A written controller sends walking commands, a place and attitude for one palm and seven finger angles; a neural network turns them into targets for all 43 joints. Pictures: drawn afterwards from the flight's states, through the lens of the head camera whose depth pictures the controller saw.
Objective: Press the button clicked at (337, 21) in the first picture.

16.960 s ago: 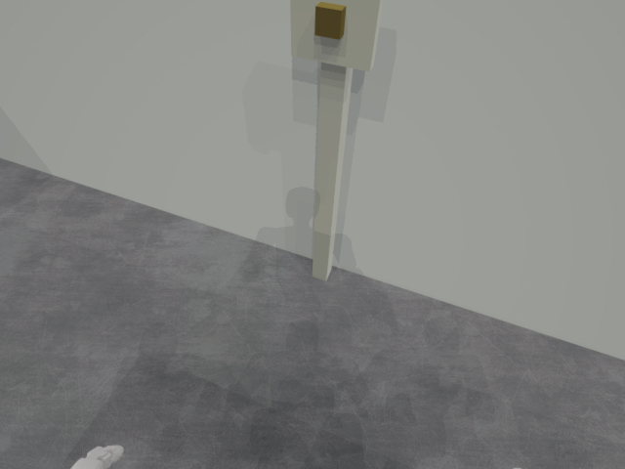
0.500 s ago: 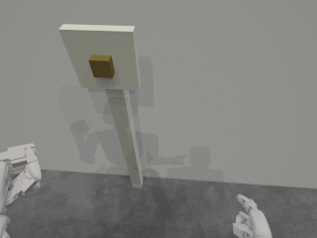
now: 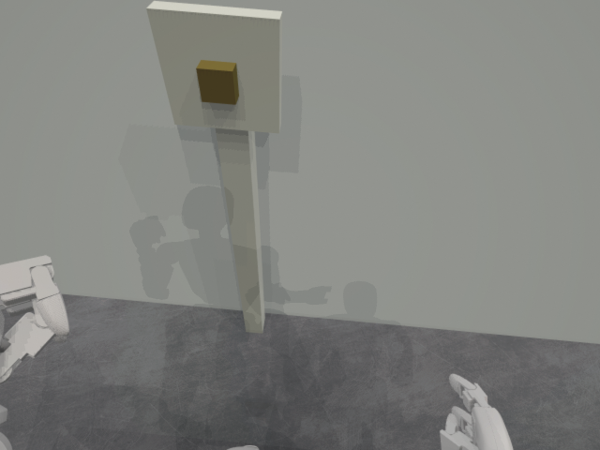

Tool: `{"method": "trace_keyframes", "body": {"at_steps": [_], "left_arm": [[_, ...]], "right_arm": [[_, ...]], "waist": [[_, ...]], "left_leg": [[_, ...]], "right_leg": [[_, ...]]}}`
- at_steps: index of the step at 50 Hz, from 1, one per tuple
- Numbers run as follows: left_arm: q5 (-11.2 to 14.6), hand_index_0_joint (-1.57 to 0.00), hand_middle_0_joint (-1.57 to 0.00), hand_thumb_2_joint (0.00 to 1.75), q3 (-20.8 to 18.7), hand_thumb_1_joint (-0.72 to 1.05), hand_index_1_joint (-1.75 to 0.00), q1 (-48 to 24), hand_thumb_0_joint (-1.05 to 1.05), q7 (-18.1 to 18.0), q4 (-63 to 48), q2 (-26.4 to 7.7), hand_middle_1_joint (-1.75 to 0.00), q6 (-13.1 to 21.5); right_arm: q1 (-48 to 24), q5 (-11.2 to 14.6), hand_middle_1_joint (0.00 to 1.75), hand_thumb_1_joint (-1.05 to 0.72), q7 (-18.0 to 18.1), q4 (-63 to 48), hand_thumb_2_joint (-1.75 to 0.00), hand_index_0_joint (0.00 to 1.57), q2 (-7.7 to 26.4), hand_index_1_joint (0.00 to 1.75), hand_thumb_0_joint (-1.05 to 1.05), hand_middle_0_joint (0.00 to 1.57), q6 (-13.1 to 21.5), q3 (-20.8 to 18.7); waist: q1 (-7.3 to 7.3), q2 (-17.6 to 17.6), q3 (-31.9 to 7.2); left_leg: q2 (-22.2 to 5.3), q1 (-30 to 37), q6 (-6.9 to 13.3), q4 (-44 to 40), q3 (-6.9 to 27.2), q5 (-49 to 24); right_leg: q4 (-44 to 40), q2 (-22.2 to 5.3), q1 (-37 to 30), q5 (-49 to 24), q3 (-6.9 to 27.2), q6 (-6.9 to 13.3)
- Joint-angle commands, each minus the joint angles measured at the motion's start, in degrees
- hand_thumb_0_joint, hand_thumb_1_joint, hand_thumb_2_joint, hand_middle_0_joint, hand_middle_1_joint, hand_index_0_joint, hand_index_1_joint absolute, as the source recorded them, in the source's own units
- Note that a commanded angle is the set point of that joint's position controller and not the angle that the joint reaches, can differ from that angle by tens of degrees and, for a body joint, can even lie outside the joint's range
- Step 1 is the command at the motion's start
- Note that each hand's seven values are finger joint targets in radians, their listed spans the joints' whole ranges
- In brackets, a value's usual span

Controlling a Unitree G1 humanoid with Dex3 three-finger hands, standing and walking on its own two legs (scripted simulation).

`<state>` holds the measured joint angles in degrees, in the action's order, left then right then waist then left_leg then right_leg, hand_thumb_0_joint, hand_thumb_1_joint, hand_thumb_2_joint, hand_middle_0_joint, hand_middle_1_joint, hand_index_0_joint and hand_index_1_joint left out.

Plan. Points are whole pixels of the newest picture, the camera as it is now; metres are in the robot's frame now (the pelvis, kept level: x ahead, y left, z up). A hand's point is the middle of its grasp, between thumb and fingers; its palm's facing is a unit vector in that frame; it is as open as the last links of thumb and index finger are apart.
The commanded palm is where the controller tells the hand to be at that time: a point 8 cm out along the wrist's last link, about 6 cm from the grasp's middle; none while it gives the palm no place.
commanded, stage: step back with the hand held close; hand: left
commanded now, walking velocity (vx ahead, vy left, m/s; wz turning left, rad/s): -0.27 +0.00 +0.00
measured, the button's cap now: (219, 81) +0.57 +0.18 +0.20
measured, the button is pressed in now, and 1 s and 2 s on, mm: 0 0 0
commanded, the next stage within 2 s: stop stepping back and stand still in 0.60 s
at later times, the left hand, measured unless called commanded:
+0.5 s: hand out of the picture +0.11 +0.24 +0.18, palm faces +0.36 -0.83 -0.43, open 3.1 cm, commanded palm +0.06 +0.29 +0.19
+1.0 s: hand out of the picture -0.01 +0.26 +0.19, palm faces +0.36 -0.85 -0.37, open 3.1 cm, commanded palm -0.05 +0.30 +0.19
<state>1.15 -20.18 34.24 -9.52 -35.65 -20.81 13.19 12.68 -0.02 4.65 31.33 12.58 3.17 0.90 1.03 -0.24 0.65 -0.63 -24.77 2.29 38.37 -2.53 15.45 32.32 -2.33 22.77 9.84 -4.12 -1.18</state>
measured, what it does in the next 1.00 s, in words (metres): walks backwards: right foot, then left foot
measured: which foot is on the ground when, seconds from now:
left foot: down 0.00-0.40, up 0.42-0.50, down 0.52-0.86, up 0.88-1.00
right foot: down 0.00-0.04, up 0.06-0.18, down 0.20-0.54, up 0.56-0.84, down 0.86-1.00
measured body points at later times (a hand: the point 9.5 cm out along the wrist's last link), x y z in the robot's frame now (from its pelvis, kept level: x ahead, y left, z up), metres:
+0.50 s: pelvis -0.07 +0.01 +0.00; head -0.07 +0.03 +0.45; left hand +0.08 +0.29 +0.21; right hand +0.11 -0.24 -0.06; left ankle +0.00 +0.09 -0.71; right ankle -0.06 -0.14 -0.72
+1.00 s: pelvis -0.19 +0.03 +0.01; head -0.23 +0.05 +0.46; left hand -0.04 +0.31 +0.21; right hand -0.06 -0.22 -0.07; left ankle -0.15 +0.12 -0.70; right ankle -0.26 -0.10 -0.72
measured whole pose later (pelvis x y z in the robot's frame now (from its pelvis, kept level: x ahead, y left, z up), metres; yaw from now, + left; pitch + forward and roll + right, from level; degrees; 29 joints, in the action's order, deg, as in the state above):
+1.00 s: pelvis -0.19 +0.03 +0.01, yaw -3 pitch +0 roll -2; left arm 3.1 -20.4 36.4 -8.0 -34.7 -23.4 10.7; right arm 16.0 -0.1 4.4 38.4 11.4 4.0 1.1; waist 1.1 1.7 -6.2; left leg -0.1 -27.2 -0.4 47.7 -0.2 17.0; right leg 27.6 0.2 8.3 20.0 -2.9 0.0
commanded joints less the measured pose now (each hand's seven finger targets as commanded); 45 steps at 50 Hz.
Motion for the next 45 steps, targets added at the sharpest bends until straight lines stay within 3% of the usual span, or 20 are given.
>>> {"method": "trace_keyframes", "body": {"at_steps": [1, 3, 7, 10, 13, 15, 17, 20, 21, 24, 26, 28, 29, 32, 37, 40, 41, 43, 44, 45], "left_arm": [[-0.2, -1.30, -1.30, 0.90, -7.7, 0.90, -1.50, -2.8, 0.00, -2.0, -10.5, -9.5, -1.50, 3.8], [-1.0, -1.30, -1.30, 0.90, -8.8, 0.90, -1.50, -2.1, 0.00, -1.4, -10.2, -9.4, -1.50, 4.2], [-0.6, -1.30, -1.30, 0.90, -8.4, 0.90, -1.50, 0.7, 0.00, -0.3, -9.6, -9.1, -1.50, 5.2], [0.6, -1.30, -1.30, 0.90, -7.2, 0.90, -1.50, 0.9, 0.00, 0.9, -11.0, -9.4, -1.50, 6.1], [1.5, -1.30, -1.30, 0.90, -7.1, 0.90, -1.50, -0.2, 0.00, 0.7, -11.9, -10.4, -1.50, 6.6], [1.8, -1.30, -1.30, 0.90, -8.2, 0.90, -1.50, 1.3, 0.00, 1.0, -13.3, -11.9, -1.50, 6.4], [2.5, -1.30, -1.30, 0.90, -9.2, 0.90, -1.50, 3.8, 0.00, 0.8, -11.5, -12.0, -1.50, 5.9], [2.4, -1.30, -1.30, 0.90, -9.0, 0.90, -1.50, 1.6, 0.00, -0.1, -9.8, -12.6, -1.50, 5.4], [1.8, -1.30, -1.30, 0.90, -8.9, 0.90, -1.50, 0.2, 0.00, -0.5, -8.9, -12.3, -1.50, 5.0], [1.0, -1.30, -1.30, 0.90, -7.4, 0.90, -1.50, -3.4, 0.00, -0.2, -6.5, -10.9, -1.50, 4.0], [0.7, -1.30, -1.30, 0.90, -6.7, 0.90, -1.50, -5.1, 0.00, 0.3, -9.6, -11.0, -1.50, 5.2], [1.2, -1.30, -1.30, 0.90, -7.6, 0.90, -1.50, -2.2, 0.00, 1.1, -10.2, -12.0, -1.50, 6.2], [1.1, -1.30, -1.30, 0.90, -7.0, 0.90, -1.50, -2.9, 0.00, 1.1, -12.4, -11.1, -1.50, 6.4], [1.7, -1.30, -1.30, 0.90, -5.6, 0.90, -1.50, 1.2, 0.00, 0.8, -14.5, -9.3, -1.50, 5.8], [2.5, -1.30, -1.30, 0.90, -7.3, 0.90, -1.50, 2.9, 0.00, 0.1, -13.3, -11.1, -1.50, 2.9], [2.8, -1.30, -1.30, 0.90, -7.4, 0.90, -1.50, 4.9, 0.00, 0.3, -12.8, -11.5, -1.50, 1.1], [2.6, -1.30, -1.30, 0.90, -8.2, 0.90, -1.50, 5.8, 0.00, 0.6, -12.9, -13.0, -1.50, 0.9], [3.9, -1.30, -1.30, 0.90, -10.9, 0.90, -1.50, 3.5, 0.00, 0.1, -16.4, -15.6, -1.50, 0.8], [3.7, -1.30, -1.30, 0.90, -12.9, 0.90, -1.50, 0.1, 0.00, -0.5, -16.7, -17.0, -1.50, 0.5], [3.6, -1.30, -1.30, 0.90, -8.6, 0.90, -1.50, -1.1, 0.00, 0.3, -8.7, -11.8, -1.50, -0.6]], "right_arm": [[-5.3, -0.4, 0.30, -0.90, 1.6, -8.7, -0.90, 0.20, 7.9, 0.30, 0.00, 0.20, 3.9, -2.9], [-5.5, -0.5, 0.30, -0.90, 1.6, -9.2, -0.90, 0.20, 7.7, 0.30, 0.00, 0.20, 4.6, -3.5], [-5.8, -0.9, 0.30, -0.90, 0.5, -8.6, -0.90, 0.20, 7.1, 0.30, 0.00, 0.20, 6.1, -3.7], [-6.0, -1.2, 0.30, -0.90, -0.6, -6.8, -0.90, 0.20, 6.7, 0.30, 0.00, 0.20, 6.3, -3.3], [-4.5, -0.6, 0.30, -0.90, -0.5, -4.9, -0.90, 0.20, 5.8, 0.30, 0.00, 0.20, 5.8, -3.6], [-5.8, -0.2, 0.30, -0.90, -0.3, -6.0, -0.90, 0.20, 6.7, 0.30, 0.00, 0.20, 5.6, -4.3], [-6.8, -0.3, 0.30, -0.90, -0.2, -6.7, -0.90, 0.20, 6.4, 0.30, 0.00, 0.20, 4.8, -4.0], [-7.0, -0.1, 0.30, -0.90, 0.1, -5.7, -0.90, 0.20, 5.4, 0.30, 0.00, 0.20, 3.7, -4.1], [-7.1, -0.4, 0.30, -0.90, 0.1, -5.0, -0.90, 0.20, 4.9, 0.30, 0.00, 0.20, 3.1, -4.0], [-7.4, -0.6, 0.30, -0.90, 0.5, -5.1, -0.90, 0.20, 4.5, 0.30, 0.00, 0.20, 2.6, -3.0], [-7.4, -0.3, 0.30, -0.90, 1.0, -6.1, -0.90, 0.20, 7.4, 0.30, 0.00, 0.20, 3.4, -3.4], [-6.7, -1.6, 0.30, -0.90, 0.5, -7.0, -0.90, 0.20, 6.7, 0.30, 0.00, 0.20, 5.0, -3.8], [-6.2, -2.4, 0.30, -0.90, 0.0, -6.2, -0.90, 0.20, 6.6, 0.30, 0.00, 0.20, 5.7, -4.1], [-4.6, -1.2, 0.30, -0.90, -1.3, -5.4, -0.90, 0.20, 6.8, 0.30, 0.00, 0.20, 7.2, -4.8], [-5.6, -1.3, 0.30, -0.90, -1.4, -5.7, -0.90, 0.20, 5.5, 0.30, 0.00, 0.20, 6.8, -3.6], [-5.8, -1.3, 0.30, -0.90, -1.1, -6.5, -0.90, 0.20, 5.5, 0.30, 0.00, 0.20, 5.7, -2.8], [-4.6, -1.1, 0.30, -0.90, -1.0, -6.0, -0.90, 0.20, 5.3, 0.30, 0.00, 0.20, 5.0, -2.8], [-5.8, -1.8, 0.30, -0.90, -0.6, -5.1, -0.90, 0.20, 5.1, 0.30, 0.00, 0.20, 3.5, -2.4], [-6.1, -2.5, 0.30, -0.90, -0.9, -4.5, -0.90, 0.20, 5.4, 0.30, 0.00, 0.20, 3.2, -2.0], [-3.9, 0.0, 0.30, -0.90, -0.3, -3.5, -0.90, 0.20, 4.2, 0.30, 0.00, 0.20, 3.7, -2.8]], "waist": [[-1.56, -7.8, -2.6], [-0.64, -13.9, -4.0], [-0.60, -9.1, -3.3], [-1.05, -7.2, -4.1], [-1.25, -1.0, -17.0], [-0.81, -1.7, -19.1], [-1.17, -3.3, -12.7], [-1.64, 5.3, -5.0], [-1.76, 7.0, -3.8], [-2.24, 8.1, 0.5], [-1.56, -7.2, -2.2], [-0.55, -18.2, -10.7], [-0.50, -15.8, -11.6], [-0.05, -8.3, -15.2], [-0.66, -13.4, -10.6], [-0.53, -15.1, -9.1], [-0.76, -8.2, -9.1], [-0.82, 6.0, -8.9], [-0.76, 4.9, -9.1], [-1.57, 14.6, -6.7]], "left_leg": [[-9.3, -6.7, 2.1, -21.5, 15.7, 20.7], [-15.6, -17.4, 5.1, -30.6, 22.6, 25.5], [-12.9, -12.1, 4.8, -23.1, 17.1, 10.6], [-7.5, -3.9, 1.0, -19.3, 12.4, 5.4], [-5.5, 17.9, -1.2, -10.6, 6.0, -27.4], [-6.4, 19.2, -0.3, -9.8, 6.9, -19.1], [-4.9, 13.7, -1.0, -10.7, 7.0, -3.5], [1.3, 16.5, -3.9, 7.0, 4.5, 3.0], [1.2, 14.8, -3.6, 12.0, 5.0, 2.6], [-1.0, 8.0, -2.5, -2.2, 7.7, 1.0], [-7.5, 6.7, 0.2, -19.1, 13.2, -22.5], [-17.0, 4.3, 3.4, -26.7, 24.2, -21.3], [-19.0, 2.4, 5.2, -26.8, 25.6, -14.8], [-16.1, 17.2, 6.0, -21.2, 17.9, -27.6], [-11.1, 8.0, 1.7, -33.5, 13.5, 9.1], [-4.6, 4.4, -5.5, -32.3, 7.4, 14.2], [0.0, 8.3, -6.4, -21.7, 1.9, 9.1], [1.9, 15.8, -4.4, 9.9, 3.0, -0.1], [0.1, 8.1, -4.3, 16.9, 3.6, 0.6], [1.0, 2.7, -4.2, 20.4, 6.5, 3.6]], "right_leg": [[-0.5, 0.5, -5.5, 17.4, 5.3, 1.0], [15.7, 4.8, -17.5, 8.8, 3.7, 0.1], [6.6, 4.4, -16.0, 8.6, 5.4, 1.0], [-6.0, 2.3, -11.9, 3.5, 7.9, 2.9], [-5.2, 0.1, -7.7, -18.2, 7.9, 1.4], [-5.1, 0.6, -5.8, -8.0, 7.6, 1.1], [-9.0, -0.9, -1.6, 1.8, 10.0, 3.0], [-20.1, -10.6, 15.8, 17.0, 17.9, 8.5], [-20.0, -13.0, 16.3, 12.2, 18.4, 9.6], [-12.5, -9.0, 6.8, -6.8, 13.0, 6.8], [-1.2, 2.7, -2.0, -6.7, 6.6, 1.0], [18.3, 6.5, -7.4, 18.6, 6.7, 0.8], [25.7, 6.6, -7.0, 21.1, 9.4, 1.0], [21.8, 5.4, 0.6, 19.5, 7.3, 0.4], [10.9, 7.4, -9.4, 21.3, 0.7, 1.5], [-10.6, 9.2, -19.9, 19.7, -4.2, 3.6], [-18.5, 4.7, -16.4, 16.6, -0.8, 5.4], [-25.5, -15.1, 5.6, 17.0, 15.6, 12.0], [-22.5, -18.1, 2.4, 12.5, 14.0, 13.9], [-22.8, -16.3, 2.0, 23.2, 15.6, 12.5]]}}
